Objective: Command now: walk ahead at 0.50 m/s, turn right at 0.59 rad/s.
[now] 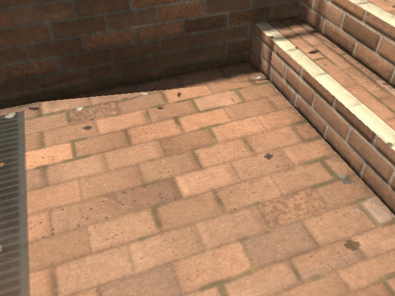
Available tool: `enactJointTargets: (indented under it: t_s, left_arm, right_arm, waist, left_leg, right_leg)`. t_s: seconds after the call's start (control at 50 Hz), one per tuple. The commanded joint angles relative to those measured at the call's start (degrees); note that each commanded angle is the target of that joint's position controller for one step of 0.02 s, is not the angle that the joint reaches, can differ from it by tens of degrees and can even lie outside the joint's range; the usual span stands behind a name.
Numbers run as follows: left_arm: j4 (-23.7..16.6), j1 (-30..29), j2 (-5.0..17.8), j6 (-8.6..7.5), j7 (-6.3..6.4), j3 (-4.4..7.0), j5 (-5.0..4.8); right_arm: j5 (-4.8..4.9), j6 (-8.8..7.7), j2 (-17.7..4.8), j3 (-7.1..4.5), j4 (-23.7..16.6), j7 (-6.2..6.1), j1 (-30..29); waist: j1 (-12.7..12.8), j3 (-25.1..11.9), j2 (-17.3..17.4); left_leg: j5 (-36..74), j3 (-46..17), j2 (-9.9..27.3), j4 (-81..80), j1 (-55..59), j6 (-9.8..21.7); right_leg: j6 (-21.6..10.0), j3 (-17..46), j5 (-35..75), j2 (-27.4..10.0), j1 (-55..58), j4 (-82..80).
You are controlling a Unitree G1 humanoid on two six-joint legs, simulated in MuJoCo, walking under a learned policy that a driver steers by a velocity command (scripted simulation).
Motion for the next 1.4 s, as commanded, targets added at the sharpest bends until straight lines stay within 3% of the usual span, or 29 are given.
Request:
enactJointTargets:
  t_s: [0.02, 0.08, 0.14, 0.2, 0.26, 0.28, 0.3, 0.34, 0.38, 0.42, 0.44, 0.46, 0.48, 0.5, 0.54, 0.58, 0.64, 0.7, 0.76, 0.88, 0.96, 1.0, 1.02, 1.04, 1.06, 1.1, 1.18, 1.28, 1.4]
  left_arm:
    - [-4.5, -0.7, -8.0, 0.71, 0.04, -2.98, -0.53]
    - [-6.6, -6.7, -3.8, 1.7, -0.92, -2.76, -0.39]
    - [-12.1, -17.1, -5.8, 1.43, 1.05, -4.92, -1.03]
    - [-16.4, -20.5, -9.2, 1.91, 1.61, -7.62, -2.42]
    - [-23.1, -31.0, -6.0, 4.26, 1.17, -8.0, -0.14]
    - [-24.5, -37.0, -6.7, 5.87, 0.21, -8.28, 1.51]
    - [-27.4, -43.0, -5.3, 7.23, -0.54, -8.62, 1.01]
    - [-24.6, -32.4, -6.6, 6.37, -2.22, -8.04, 0.55]
    - [-20.3, -18.4, -2.6, 4.33, -0.92, -6.46, 0.42]
    - [-14.0, 2.9, 4.8, 3.82, 1.51, -3.92, -1.09]
    - [-8.3, 14.7, 9.1, 3.81, 2.27, -2.65, 1.49]
    - [-5.1, 19.2, 12.9, 2.38, 2.11, 0.42, 1.21]
    - [-3.8, 15.0, 13.2, -0.03, 2.28, 1.06, 0.15]
    - [-6.5, -0.3, 3.3, -0.36, 4.12, 0.23, -4.21]
    - [-4.0, -2.1, -2.6, -2.09, 6.35, -0.68, -1.42]
    - [-2.5, 0.5, -2.5, -3.18, 7.26, 0.11, 0.22]
    - [-5.9, -1.7, -0.4, -4.52, 6.72, 0.18, 0.0]
    - [-7.6, 3.6, 2.4, -5.58, 6.85, 1.78, -0.66]
    - [-8.8, 12.2, 3.8, -5.4, 6.32, 3.36, -2.38]
    - [-10.7, 18.7, 3.3, -3.74, 6.22, 3.67, -0.86]
    - [-12.8, 15.2, 6.9, -4.24, 6.57, 4.2, -1.0]
    - [-13.2, 15.3, 6.4, -4.3, 5.9, 3.79, -0.95]
    - [-16.0, 15.7, 1.9, -4.49, 6.0, 2.5, -0.52]
    - [-16.3, 22.2, 0.3, -3.95, 6.05, 2.14, -3.16]
    - [-15.5, 19.0, 2.6, -3.41, 6.7, 1.9, -1.38]
    - [-17.9, 8.6, 2.9, -3.07, 6.33, 1.61, -0.71]
    - [-19.5, 7.5, 1.3, -1.38, 5.21, 1.08, 0.26]
    - [-21.4, 0.0, -1.8, -1.57, 4.33, -1.06, 0.53]
    - [-21.4, -0.4, -1.1, -1.4, 6.03, -0.72, 0.72]
  right_arm:
    - [-1.46, -2.7, 5.1, 1.81, -0.6, 0.52, -5.6]
    - [-2.72, -3.83, 1.3, 1.3, -1.4, 2.01, -5.1]
    - [-6.01, -3.59, 0.9, 1.74, 5.2, 0.91, 13.0]
    - [-6.71, -2.72, 1.6, 2.81, 7.9, 1.43, 17.8]
    - [-7.37, -3.09, 1.7, 2.81, 10.3, 2.62, 22.8]
    - [-6.95, -2.78, 3.1, 3.42, 9.1, 4.06, 20.3]
    - [-4.73, -2.5, 1.9, 2.69, 11.9, 5.19, 24.0]
    - [-2.61, -4.33, -4.9, 1.41, 9.5, 4.52, 22.7]
    - [-2.5, -5.9, -11.5, -1.3, 5.7, 3.6, 19.1]
    - [-6.0, -6.24, -9.8, -1.63, 1.9, 3.63, 19.8]
    - [-6.3, -5.34, -4.0, -1.6, 0.5, 6.29, 19.3]
    - [-2.95, -3.64, -3.0, -2.42, 1.1, 6.43, 19.4]
    - [-2.46, -3.57, -1.8, -3.11, 0.3, 5.26, 17.1]
    - [3.27, -5.4, -4.6, -3.62, -10.5, 0.15, 8.5]
    - [1.28, -5.14, 2.5, -0.79, -17.2, -3.15, -1.2]
    - [-0.25, -3.03, 6.1, 0.83, -20.7, -3.76, -4.6]
    - [-0.72, -0.34, -0.8, -0.17, -21.6, -5.07, -2.6]
    - [-1.28, -0.04, -3.5, -1.14, -23.8, -3.9, -8.5]
    - [-0.09, 1.2, -1.1, -0.52, -26.0, -2.61, -15.4]
    - [-0.4, 1.03, -3.6, -1.13, -28.1, -1.14, -24.6]
    - [0.23, -0.35, -6.5, -2.78, -25.3, -1.86, -15.3]
    - [0.06, -1.43, -9.6, -4.57, -21.8, -3.16, -1.7]
    - [-1.05, -1.77, -13.8, -5.37, -21.5, -4.18, 7.1]
    - [-1.58, -1.28, -17.0, -6.38, -19.9, -3.55, 6.1]
    - [-0.47, -0.93, -10.4, -5.16, -21.3, -2.72, 2.0]
    - [0.05, -1.65, -6.3, -3.75, -20.7, -3.13, -1.1]
    - [0.68, -3.28, -7.0, -3.16, -15.4, -3.36, 4.8]
    - [1.41, -3.66, -7.4, -3.02, -13.9, -2.83, 5.3]
    - [1.91, -3.52, -8.9, -3.62, -11.6, -3.25, 8.5]
  waist:
    - [6.3, 9.8, 3.5]
    - [5.7, 8.1, 6.5]
    - [-1.0, 10.6, 4.1]
    - [-0.4, 9.1, 3.7]
    - [-0.6, 7.1, 4.1]
    - [0.5, 7.2, 6.1]
    - [0.5, 9.8, 8.3]
    - [6.3, 7.0, 14.8]
    - [10.4, 0.1, 18.8]
    - [14.8, -17.1, 5.2]
    - [14.5, -18.6, -6.7]
    - [13.7, -19.4, -6.9]
    - [10.7, -11.0, -7.9]
    - [5.0, -6.3, -9.4]
    - [2.5, -0.3, -4.4]
    - [1.1, 4.3, 1.9]
    - [-1.8, 11.9, 10.0]
    - [0.8, 10.6, 7.4]
    - [5.0, 7.8, 4.2]
    - [10.4, 13.3, -3.7]
    - [6.3, 8.0, -5.2]
    - [1.0, 0.0, -0.4]
    - [-2.2, -8.0, 4.5]
    - [1.8, -11.9, 23.9]
    - [2.8, -6.8, 12.6]
    - [2.3, 3.8, 2.3]
    - [4.3, 5.9, 4.3]
    - [3.6, 8.8, 8.8]
    - [3.4, 7.7, 8.6]
  left_leg:
    - [-4.3, -14.4, 9.2, -35.1, 5.2, 8.6]
    - [3.4, -6.7, 11.2, -43.1, 3.9, 8.8]
    - [5.2, -10.3, 16.3, -43.3, 31.3, 9.8]
    - [9.8, -8.1, 18.8, -46.3, 39.6, 9.8]
    - [11.8, 0.2, 15.7, -52.4, 36.2, 8.5]
    - [14.3, 3.9, 15.0, -59.2, 22.9, 10.6]
    - [18.9, 4.2, 15.1, -60.7, 17.2, 9.9]
    - [62.9, 8.1, 16.7, -53.5, 27.2, 10.9]
    - [101.8, 8.7, 17.6, -40.7, 39.9, 8.0]
    - [78.0, -0.2, 11.1, -12.7, 11.7, 1.8]
    - [21.4, -5.8, 2.4, 6.7, -6.1, -1.3]
    - [25.8, -18.8, -2.4, 31.8, -5.9, -0.6]
    - [28.8, -25.3, -4.0, 43.2, -11.3, -0.6]
    - [19.6, -12.0, -2.6, 51.9, -11.0, -0.9]
    - [17.6, -17.2, -1.0, 58.8, -17.1, 2.0]
    - [12.6, -18.2, 0.6, 57.8, -20.8, 2.2]
    - [14.9, -15.1, 4.1, 38.4, -16.2, -1.2]
    - [25.3, -11.6, 4.2, 19.9, -12.1, -2.8]
    - [29.0, -9.5, 1.2, 5.0, -7.4, -2.0]
    - [22.2, -6.6, 0.3, -14.3, -11.9, -2.0]
    - [17.7, -5.9, -4.1, -26.1, 9.0, 0.3]
    - [19.5, -7.3, -2.3, -28.0, 29.4, 3.4]
    - [22.1, -20.2, 11.3, -22.6, 42.8, 6.1]
    - [25.4, -44.4, 21.1, -30.5, 52.2, 15.3]
    - [18.4, -47.2, 19.5, -35.7, 45.3, 14.2]
    - [25.6, -33.3, 15.2, -37.8, 33.1, 12.5]
    - [44.9, -21.4, 11.0, -39.0, 30.0, 11.4]
    - [41.0, -11.5, 5.2, -42.4, 24.2, 7.5]
    - [54.3, -8.6, 9.4, -35.1, 25.7, 7.2]
  right_leg:
    - [-0.1, -0.5, -6.0, -4.6, -15.7, 1.4]
    - [-0.2, -7.4, -10.8, -6.6, -10.8, 10.6]
    - [-3.7, -0.6, -17.0, -6.3, -38.2, 16.0]
    - [-6.7, -0.5, -14.9, -8.3, -46.6, 16.2]
    - [-5.0, -10.2, -8.4, -15.5, -37.4, -6.5]
    - [-2.8, -16.9, -9.2, -15.0, -20.2, -13.1]
    - [-2.1, -16.7, -24.5, -12.6, -12.5, -17.1]
    - [0.3, -23.3, -26.7, -5.7, -3.3, -17.1]
    - [-0.2, -19.9, -26.8, -0.7, 8.0, -35.2]
    - [-3.9, 2.0, -9.6, -2.6, 50.1, -45.3]
    - [-6.1, 24.1, -12.0, -9.3, 62.1, -66.7]
    - [-1.2, 36.5, -16.5, -13.4, 55.1, -76.8]
    - [3.3, 35.2, -21.9, -13.2, 46.1, -78.1]
    - [0.5, 32.3, -21.5, -12.1, 43.6, -78.9]
    - [3.5, 26.1, -26.3, -7.1, 34.1, -75.9]
    - [4.1, 22.3, -28.0, -6.7, 30.3, -79.8]
    - [3.3, 19.0, -16.1, -7.5, 20.6, -90.3]
    - [1.7, 12.5, -2.2, -6.5, 25.1, -94.4]
    - [4.1, 10.5, -2.2, -5.9, 36.0, -97.8]
    - [2.4, 10.5, 6.8, -9.3, 57.5, -96.6]
    - [6.6, 9.1, 28.9, -9.0, 58.0, -84.9]
    - [8.4, 6.9, 29.8, -6.1, 51.6, -66.7]
    - [9.2, 4.4, 9.7, -3.7, 41.7, -51.8]
    - [12.5, -4.0, -28.3, 5.4, 24.7, -33.8]
    - [12.1, -2.8, -23.5, 1.0, 19.8, -30.0]
    - [12.9, -3.3, -17.6, -1.2, 19.3, -30.8]
    - [14.3, -5.6, -20.2, -2.3, 18.1, -37.8]
    - [14.6, -10.7, -10.2, -4.6, 24.5, -61.3]
    - [10.3, -13.8, -9.1, -1.2, 37.2, -69.9]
